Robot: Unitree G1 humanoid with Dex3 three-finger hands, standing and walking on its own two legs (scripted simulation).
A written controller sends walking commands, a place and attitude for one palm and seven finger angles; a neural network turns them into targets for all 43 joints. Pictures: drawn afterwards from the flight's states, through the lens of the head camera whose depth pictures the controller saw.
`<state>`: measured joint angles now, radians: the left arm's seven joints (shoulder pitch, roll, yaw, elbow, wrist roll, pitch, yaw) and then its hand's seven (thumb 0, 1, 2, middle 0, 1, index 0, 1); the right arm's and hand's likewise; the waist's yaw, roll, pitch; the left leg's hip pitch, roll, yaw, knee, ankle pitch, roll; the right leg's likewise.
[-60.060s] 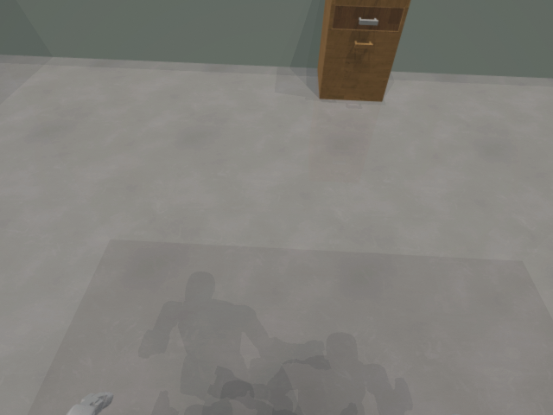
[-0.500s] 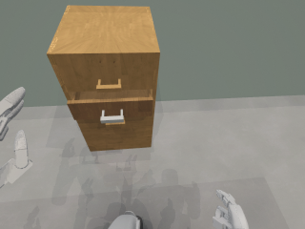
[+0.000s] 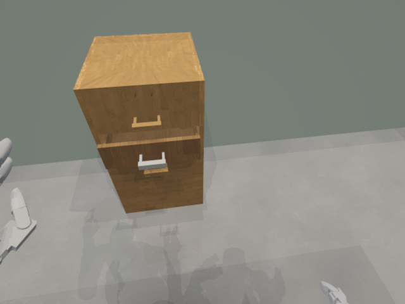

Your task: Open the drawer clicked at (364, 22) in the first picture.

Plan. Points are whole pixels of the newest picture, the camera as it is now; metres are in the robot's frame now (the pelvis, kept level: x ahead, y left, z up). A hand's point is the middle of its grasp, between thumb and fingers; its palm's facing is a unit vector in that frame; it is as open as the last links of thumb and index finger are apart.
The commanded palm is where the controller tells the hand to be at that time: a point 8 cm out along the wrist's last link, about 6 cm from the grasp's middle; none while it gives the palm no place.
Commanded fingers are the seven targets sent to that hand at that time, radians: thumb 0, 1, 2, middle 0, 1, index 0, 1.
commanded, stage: stop stepping back and stand still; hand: left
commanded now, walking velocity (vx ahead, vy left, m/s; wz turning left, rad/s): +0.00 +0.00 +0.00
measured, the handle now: (152, 160) +0.67 +0.22 -0.23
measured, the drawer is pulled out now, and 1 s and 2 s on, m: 0.07 0.07 0.07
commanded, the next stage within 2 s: let the arm hang, fingers relaxed in 0.22 s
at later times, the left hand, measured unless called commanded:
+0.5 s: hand (90, 291) +0.17 +0.24 -0.07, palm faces +0.04 -0.92 -0.39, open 7.4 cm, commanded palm none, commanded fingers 0.00 0.90 0.90 -0.20 -0.30 -0.20 -0.30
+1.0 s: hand out of the picture -0.03 +0.20 -0.16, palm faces +0.07 -0.97 -0.24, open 7.3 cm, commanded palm none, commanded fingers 0.00 0.90 0.90 -0.20 -0.30 -0.20 -0.30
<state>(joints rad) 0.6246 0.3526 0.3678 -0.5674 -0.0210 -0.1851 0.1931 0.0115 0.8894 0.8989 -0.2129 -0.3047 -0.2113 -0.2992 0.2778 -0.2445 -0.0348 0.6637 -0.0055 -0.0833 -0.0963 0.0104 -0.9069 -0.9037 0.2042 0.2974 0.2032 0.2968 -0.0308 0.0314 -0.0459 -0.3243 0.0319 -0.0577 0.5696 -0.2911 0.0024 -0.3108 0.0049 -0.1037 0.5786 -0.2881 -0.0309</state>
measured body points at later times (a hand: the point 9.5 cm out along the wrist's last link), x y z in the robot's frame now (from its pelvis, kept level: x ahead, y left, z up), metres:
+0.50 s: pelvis +0.00 +0.01 +0.00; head +0.03 -0.02 +0.45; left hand +0.17 +0.28 -0.04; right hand +0.15 -0.24 -0.13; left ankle +0.02 +0.14 -0.73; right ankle +0.01 -0.10 -0.73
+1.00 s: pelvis -0.01 +0.01 +0.01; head +0.02 +0.00 +0.46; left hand -0.04 +0.25 -0.14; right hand -0.02 -0.20 -0.15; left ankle +0.02 +0.14 -0.73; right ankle +0.01 -0.10 -0.73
